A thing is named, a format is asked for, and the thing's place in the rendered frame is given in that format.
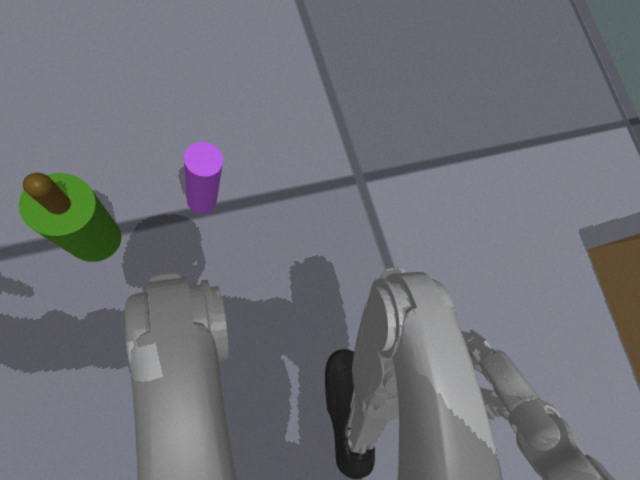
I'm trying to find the right robot arm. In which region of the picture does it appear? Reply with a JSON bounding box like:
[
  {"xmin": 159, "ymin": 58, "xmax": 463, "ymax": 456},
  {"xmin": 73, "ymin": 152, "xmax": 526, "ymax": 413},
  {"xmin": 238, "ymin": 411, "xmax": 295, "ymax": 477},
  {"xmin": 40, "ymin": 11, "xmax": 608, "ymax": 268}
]
[{"xmin": 508, "ymin": 400, "xmax": 615, "ymax": 480}]

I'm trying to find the right robot hand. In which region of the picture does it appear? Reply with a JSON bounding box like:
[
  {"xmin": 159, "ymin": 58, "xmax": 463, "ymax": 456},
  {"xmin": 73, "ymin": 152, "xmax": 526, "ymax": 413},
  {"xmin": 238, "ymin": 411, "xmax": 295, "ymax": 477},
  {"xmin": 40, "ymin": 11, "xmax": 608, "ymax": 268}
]
[{"xmin": 461, "ymin": 330, "xmax": 541, "ymax": 420}]

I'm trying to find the right robot foot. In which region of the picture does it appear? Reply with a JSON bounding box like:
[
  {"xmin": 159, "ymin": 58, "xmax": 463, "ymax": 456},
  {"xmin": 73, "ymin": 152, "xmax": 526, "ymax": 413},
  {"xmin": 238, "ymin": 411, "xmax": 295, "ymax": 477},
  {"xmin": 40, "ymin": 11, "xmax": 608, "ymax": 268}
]
[{"xmin": 325, "ymin": 349, "xmax": 375, "ymax": 479}]

